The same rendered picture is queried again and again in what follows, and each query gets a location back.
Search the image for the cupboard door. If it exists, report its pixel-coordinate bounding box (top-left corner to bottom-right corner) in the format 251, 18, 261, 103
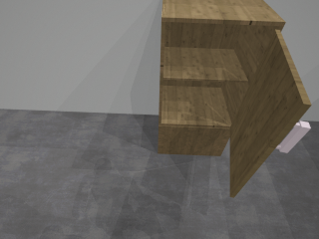
229, 29, 312, 198

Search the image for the handle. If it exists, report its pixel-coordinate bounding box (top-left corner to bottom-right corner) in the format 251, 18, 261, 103
276, 120, 311, 153

